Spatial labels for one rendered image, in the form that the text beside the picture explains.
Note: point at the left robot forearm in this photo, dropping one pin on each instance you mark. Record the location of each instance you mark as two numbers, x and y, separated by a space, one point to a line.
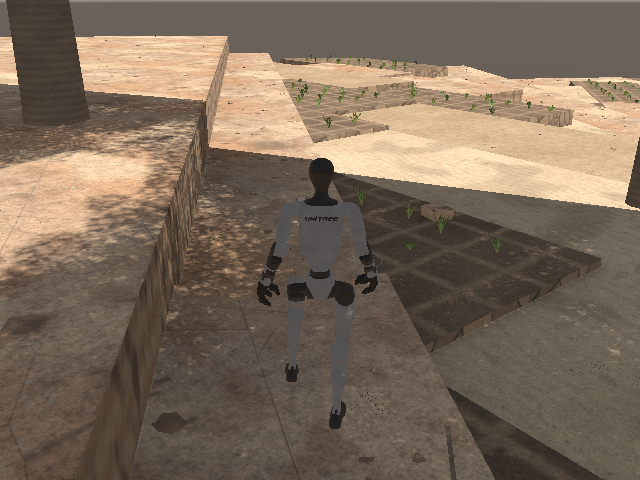
271 267

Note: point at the robot left upper arm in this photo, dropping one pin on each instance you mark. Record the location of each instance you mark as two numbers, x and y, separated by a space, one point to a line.
289 211

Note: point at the robot left hand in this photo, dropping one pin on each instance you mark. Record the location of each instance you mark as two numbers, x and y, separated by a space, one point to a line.
262 290

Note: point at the right robot forearm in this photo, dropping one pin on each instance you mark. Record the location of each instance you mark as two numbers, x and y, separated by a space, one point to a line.
368 264

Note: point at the robot left thigh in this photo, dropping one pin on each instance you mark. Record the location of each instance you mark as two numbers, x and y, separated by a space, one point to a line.
296 291

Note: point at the humanoid robot head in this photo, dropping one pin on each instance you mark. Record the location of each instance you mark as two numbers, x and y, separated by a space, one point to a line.
321 172

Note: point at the robot right hand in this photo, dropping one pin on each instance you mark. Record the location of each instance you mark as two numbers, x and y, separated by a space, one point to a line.
363 280

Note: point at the robot right upper arm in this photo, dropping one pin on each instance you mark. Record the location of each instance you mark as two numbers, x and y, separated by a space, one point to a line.
352 211

